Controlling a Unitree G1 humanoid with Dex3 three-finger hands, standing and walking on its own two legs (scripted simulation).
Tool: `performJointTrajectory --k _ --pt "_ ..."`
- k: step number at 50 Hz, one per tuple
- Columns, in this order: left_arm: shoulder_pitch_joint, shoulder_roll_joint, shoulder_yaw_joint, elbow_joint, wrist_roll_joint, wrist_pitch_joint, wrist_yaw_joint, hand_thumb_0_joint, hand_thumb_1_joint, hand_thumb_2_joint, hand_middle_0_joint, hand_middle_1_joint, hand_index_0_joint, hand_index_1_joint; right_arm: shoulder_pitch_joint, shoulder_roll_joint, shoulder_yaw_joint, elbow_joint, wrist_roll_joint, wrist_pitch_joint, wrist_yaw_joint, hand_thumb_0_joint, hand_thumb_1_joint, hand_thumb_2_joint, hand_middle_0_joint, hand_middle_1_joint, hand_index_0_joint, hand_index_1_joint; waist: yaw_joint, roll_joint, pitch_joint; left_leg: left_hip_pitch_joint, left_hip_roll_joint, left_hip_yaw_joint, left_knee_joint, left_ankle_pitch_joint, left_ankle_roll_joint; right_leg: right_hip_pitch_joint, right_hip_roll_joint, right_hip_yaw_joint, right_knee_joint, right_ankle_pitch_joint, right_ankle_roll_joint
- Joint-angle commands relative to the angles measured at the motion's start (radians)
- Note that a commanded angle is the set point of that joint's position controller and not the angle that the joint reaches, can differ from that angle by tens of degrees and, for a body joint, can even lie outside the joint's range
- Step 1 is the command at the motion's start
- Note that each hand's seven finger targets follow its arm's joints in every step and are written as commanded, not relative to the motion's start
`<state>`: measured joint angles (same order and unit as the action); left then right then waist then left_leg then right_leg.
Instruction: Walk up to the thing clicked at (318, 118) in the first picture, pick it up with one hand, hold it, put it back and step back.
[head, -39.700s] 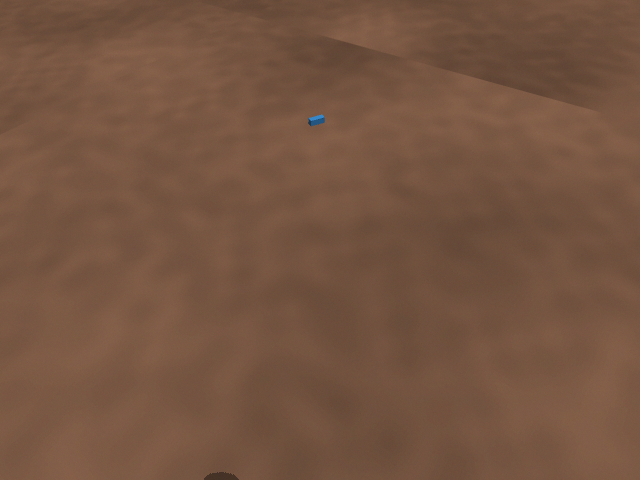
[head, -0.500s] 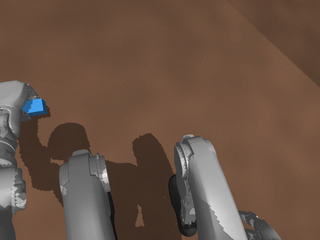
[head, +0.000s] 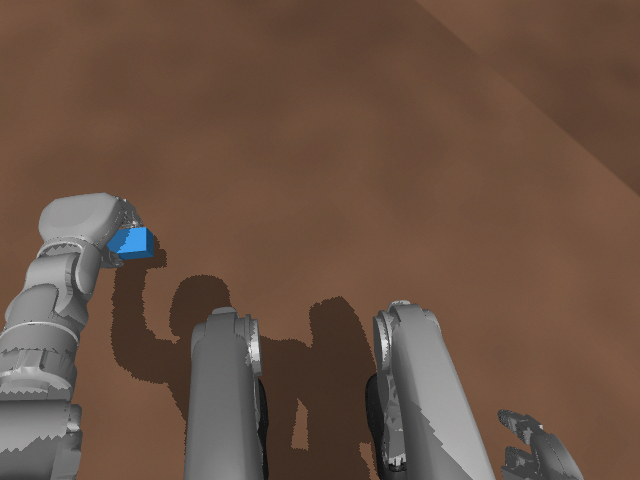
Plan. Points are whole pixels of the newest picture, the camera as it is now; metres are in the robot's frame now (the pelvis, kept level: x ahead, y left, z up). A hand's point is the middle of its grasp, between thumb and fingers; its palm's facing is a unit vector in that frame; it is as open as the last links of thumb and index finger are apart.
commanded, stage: lift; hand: left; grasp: from above
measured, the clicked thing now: (119, 245) +0.42 +0.31 -0.14
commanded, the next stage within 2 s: hold in 1.08 s
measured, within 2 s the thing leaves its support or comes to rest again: neither
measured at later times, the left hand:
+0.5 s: hand out of the picture +0.35 +0.29 +0.11, palm faces -0.43 -0.13 -0.89, open 6.5 cm
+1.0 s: hand out of the picture +0.37 +0.26 +0.22, palm faces -0.44 -0.12 -0.89, open 6.5 cm
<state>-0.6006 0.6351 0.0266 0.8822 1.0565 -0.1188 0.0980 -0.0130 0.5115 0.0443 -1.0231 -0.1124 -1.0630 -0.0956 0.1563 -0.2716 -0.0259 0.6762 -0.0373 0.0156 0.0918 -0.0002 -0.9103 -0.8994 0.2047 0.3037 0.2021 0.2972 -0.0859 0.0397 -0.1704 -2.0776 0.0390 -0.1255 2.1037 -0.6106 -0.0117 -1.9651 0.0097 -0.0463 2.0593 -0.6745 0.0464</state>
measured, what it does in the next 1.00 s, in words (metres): rises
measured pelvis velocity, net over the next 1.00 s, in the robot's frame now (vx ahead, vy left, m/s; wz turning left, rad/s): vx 0.07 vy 0.00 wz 0.08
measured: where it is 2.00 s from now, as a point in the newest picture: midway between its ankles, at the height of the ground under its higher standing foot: (321, 452)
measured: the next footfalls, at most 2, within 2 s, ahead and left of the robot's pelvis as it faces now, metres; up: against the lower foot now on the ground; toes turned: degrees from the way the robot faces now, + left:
none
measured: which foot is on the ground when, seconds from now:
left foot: down 0.00-1.00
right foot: down 0.00-1.00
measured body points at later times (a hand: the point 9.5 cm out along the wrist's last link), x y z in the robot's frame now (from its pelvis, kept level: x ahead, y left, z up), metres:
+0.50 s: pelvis +0.02 +0.01 +0.19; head +0.13 +0.03 +0.63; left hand +0.37 +0.29 +0.17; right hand +0.17 -0.24 +0.07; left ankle +0.10 +0.13 -0.39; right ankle +0.10 -0.14 -0.39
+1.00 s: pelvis +0.07 +0.00 +0.30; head +0.13 +0.00 +0.75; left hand +0.39 +0.26 +0.27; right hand +0.18 -0.25 +0.17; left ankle +0.10 +0.13 -0.39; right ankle +0.10 -0.14 -0.39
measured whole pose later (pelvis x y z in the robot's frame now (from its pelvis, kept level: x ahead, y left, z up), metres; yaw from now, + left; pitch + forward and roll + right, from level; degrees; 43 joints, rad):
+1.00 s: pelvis +0.07 +0.00 +0.30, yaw +5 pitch +12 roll -1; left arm -0.33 0.38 -0.17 0.85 0.99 0.05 0.15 -0.02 0.49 0.12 -0.99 -0.15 -1.03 -0.14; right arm 0.26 -0.24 -0.04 0.75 0.03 0.00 -0.04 0.00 -0.89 -0.90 0.21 0.30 0.20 0.30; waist -0.05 0.04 -0.10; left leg -0.75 0.05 0.00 0.93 -0.39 -0.01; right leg -0.70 -0.01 0.01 0.91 -0.42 0.03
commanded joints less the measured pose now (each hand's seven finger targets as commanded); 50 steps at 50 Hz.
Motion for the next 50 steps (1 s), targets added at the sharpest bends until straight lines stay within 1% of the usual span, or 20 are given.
performJointTrajectory --k 1,6,10,12,13,15,16,17,19,20,21,24,25,27,29,36,40,45,48,50 --pt "-0.265 0.277 0.078 -0.286 -0.036 0.030 0.034 0.000 0.805 0.177 -1.143 -0.233 -1.181 -0.195 0.114 -0.198 -0.079 -0.077 0.023 -0.010 -0.036 0.000 -0.904 -0.901 0.200 0.300 0.200 0.300 -0.003 0.162 -0.609 0.625 -0.020 0.051 -0.370 -0.007 0.036 0.329 0.031 -0.042 -0.353 0.072 -0.076" --pt "-0.217 0.231 0.048 -0.393 -0.060 0.072 0.011 0.000 0.801 0.208 -1.149 -0.222 -1.179 -0.192 0.089 -0.184 -0.074 -0.091 0.037 -0.001 -0.065 0.000 -0.899 -0.900 0.200 0.300 0.200 0.300 0.003 0.177 -0.618 0.776 -0.013 0.054 -0.492 0.032 0.031 0.456 0.027 -0.035 -0.454 0.126 -0.069" --pt "-0.120 0.176 0.012 -0.417 -0.069 0.108 -0.007 0.000 0.814 0.206 -1.157 -0.223 -1.186 -0.194 0.069 -0.171 -0.065 -0.090 0.047 0.005 -0.086 0.000 -0.896 -0.898 0.200 0.300 0.200 0.300 0.003 0.159 -0.554 0.870 -0.007 0.045 -0.602 0.046 0.027 0.543 0.026 -0.034 -0.540 0.146 -0.066" --pt "-0.091 0.181 0.027 -0.442 -0.077 0.122 -0.011 0.000 0.810 0.179 -1.150 -0.204 -1.182 -0.173 0.057 -0.170 -0.062 -0.092 0.050 0.006 -0.095 0.000 -0.894 -0.897 0.201 0.300 0.200 0.300 0.016 0.164 -0.550 0.929 -0.004 0.037 -0.667 0.033 0.025 0.598 0.025 -0.028 -0.578 0.147 -0.065" --pt "-0.105 0.156 0.002 -0.461 -0.080 0.125 -0.014 0.000 0.817 0.192 -1.154 -0.217 -1.184 -0.187 0.050 -0.162 -0.058 -0.091 0.052 0.004 -0.100 0.000 -0.895 -0.898 0.200 0.300 0.200 0.300 0.005 0.173 -0.539 0.957 -0.003 0.037 -0.692 0.031 0.023 0.617 0.026 -0.026 -0.601 0.147 -0.065" --pt "-0.040 0.153 0.010 -0.437 -0.079 0.132 -0.016 0.000 0.814 0.202 -1.158 -0.212 -1.185 -0.186 0.042 -0.158 -0.052 -0.089 0.057 0.001 -0.111 0.000 -0.896 -0.899 0.200 0.300 0.200 0.300 0.011 0.138 -0.485 0.989 -0.002 0.036 -0.744 0.033 0.022 0.670 0.027 -0.022 -0.654 0.146 -0.064" --pt "-0.040 0.133 -0.011 -0.448 -0.079 0.132 -0.017 0.000 0.815 0.193 -1.158 -0.212 -1.186 -0.184 0.043 -0.149 -0.051 -0.083 0.058 -0.001 -0.116 0.000 -0.896 -0.899 0.200 0.300 0.200 0.300 0.000 0.121 -0.459 0.992 -0.007 0.055 -0.751 0.051 0.024 0.697 0.026 -0.013 -0.693 0.152 -0.065" --pt "-0.035 0.149 0.003 -0.462 -0.081 0.131 -0.015 0.000 0.816 0.204 -1.164 -0.215 -1.189 -0.191 0.041 -0.145 -0.048 -0.085 0.060 -0.005 -0.121 0.000 -0.899 -0.900 0.200 0.300 0.200 0.300 0.011 0.117 -0.464 1.016 -0.010 0.064 -0.771 0.066 0.025 0.745 0.026 -0.007 -0.724 0.157 -0.066" --pt "-0.020 0.127 -0.011 -0.452 -0.079 0.131 -0.015 0.000 0.804 0.188 -1.134 -0.248 -1.170 -0.213 0.048 -0.136 -0.047 -0.079 0.061 -0.011 -0.129 0.000 -0.900 -0.900 0.200 0.300 0.200 0.300 0.004 0.090 -0.438 1.048 -0.012 0.075 -0.804 0.101 0.026 0.806 0.026 0.004 -0.782 0.180 -0.065" --pt "-0.006 0.129 -0.009 -0.433 -0.083 0.130 -0.013 0.000 0.815 0.191 -1.147 -0.243 -1.180 -0.210 0.042 -0.134 -0.045 -0.078 0.063 -0.016 -0.132 0.000 -0.900 -0.901 0.200 0.300 0.200 0.300 0.015 0.084 -0.408 1.070 -0.012 0.072 -0.839 0.085 0.025 0.831 0.026 0.007 -0.809 0.165 -0.065" --pt "0.001 0.101 -0.032 -0.406 -0.087 0.129 -0.014 0.000 0.804 0.183 -1.146 -0.226 -1.176 -0.196 0.043 -0.129 -0.043 -0.078 0.064 -0.022 -0.135 0.000 -0.901 -0.901 0.200 0.300 0.200 0.300 0.004 0.077 -0.359 1.075 -0.011 0.077 -0.864 0.076 0.025 0.845 0.027 0.009 -0.840 0.158 -0.064" --pt "0.005 0.072 -0.044 -0.386 -0.081 0.123 -0.001 0.000 0.785 0.187 -1.123 -0.238 -1.155 -0.206 0.045 -0.129 -0.045 -0.070 0.067 -0.037 -0.143 0.000 -0.898 -0.900 0.200 0.300 0.200 0.300 0.016 0.085 -0.331 1.152 -0.006 0.056 -0.954 0.054 0.018 0.897 0.026 0.013 -0.893 0.151 -0.065" --pt "-0.005 0.045 -0.071 -0.384 -0.076 0.121 0.004 0.000 0.798 0.169 -1.137 -0.222 -1.170 -0.190 0.049 -0.125 -0.045 -0.068 0.069 -0.041 -0.145 0.000 -0.899 -0.901 0.200 0.300 0.200 0.300 0.008 0.075 -0.326 1.182 -0.007 0.066 -0.966 0.086 0.016 0.918 0.027 0.016 -0.920 0.171 -0.068" --pt "0.016 0.047 -0.063 -0.362 -0.075 0.122 0.015 0.000 0.792 0.195 -1.122 -0.253 -1.157 -0.218 0.059 -0.121 -0.046 -0.065 0.071 -0.049 -0.148 0.000 -0.899 -0.901 0.200 0.300 0.200 0.300 0.010 0.061 -0.312 1.205 -0.012 0.074 -1.000 0.109 0.015 0.984 0.028 0.028 -0.980 0.175 -0.066" --pt "0.012 0.030 -0.082 -0.361 -0.072 0.121 0.026 0.000 0.779 0.203 -1.121 -0.255 -1.153 -0.224 0.064 -0.117 -0.046 -0.062 0.072 -0.054 -0.149 0.000 -0.901 -0.902 0.200 0.300 0.200 0.300 0.016 0.049 -0.317 1.260 -0.020 0.086 -1.037 0.143 0.014 1.045 0.029 0.034 -1.026 0.198 -0.066" --pt "-0.037 -0.006 -0.102 -0.278 -0.056 0.142 0.091 0.000 0.802 0.246 -1.144 -0.255 -1.170 -0.229 0.097 -0.113 -0.052 -0.034 0.069 -0.061 -0.153 0.000 -0.894 -0.899 0.200 0.300 0.200 0.300 0.024 0.052 -0.294 1.416 -0.022 0.106 -1.156 0.293 0.009 1.192 0.032 0.035 -1.145 0.340 -0.061" --pt "-0.005 -0.022 -0.115 -0.200 -0.048 0.160 0.102 0.000 0.779 0.261 -1.145 -0.234 -1.162 -0.218 0.105 -0.113 -0.053 -0.026 0.069 -0.058 -0.150 0.000 -0.895 -0.900 0.200 0.300 0.200 0.300 0.026 0.026 -0.259 1.479 -0.029 0.113 -1.214 0.354 0.008 1.270 0.029 0.038 -1.206 0.398 -0.057" --pt "-0.021 -0.040 -0.125 -0.206 -0.062 0.168 0.104 0.000 0.736 0.246 -1.121 -0.201 -1.131 -0.191 0.102 -0.113 -0.057 -0.028 0.068 -0.053 -0.144 0.000 -0.892 -0.898 0.200 0.300 0.200 0.300 0.036 0.032 -0.228 1.556 -0.030 0.112 -1.295 0.385 0.004 1.339 0.026 0.041 -1.275 0.425 -0.055" --pt "-0.018 -0.055 -0.135 -0.189 -0.064 0.173 0.100 0.000 0.695 0.239 -1.107 -0.168 -1.110 -0.167 0.109 -0.113 -0.061 -0.028 0.069 -0.049 -0.142 0.000 -0.895 -0.899 0.200 0.300 0.200 0.300 0.027 0.010 -0.223 1.592 -0.034 0.117 -1.319 0.432 0.006 1.386 0.022 0.047 -1.309 0.475 -0.050" --pt "-0.015 -0.038 -0.121 -0.199 -0.066 0.170 0.100 0.000 0.698 0.234 -1.117 -0.152 -1.117 -0.153 0.108 -0.116 -0.065 -0.032 0.069 -0.047 -0.142 0.000 -0.895 -0.899 0.200 0.300 0.200 0.300 0.045 0.006 -0.226 1.623 -0.036 0.124 -1.344 0.458 0.006 1.433 0.021 0.048 -1.336 0.500 -0.048"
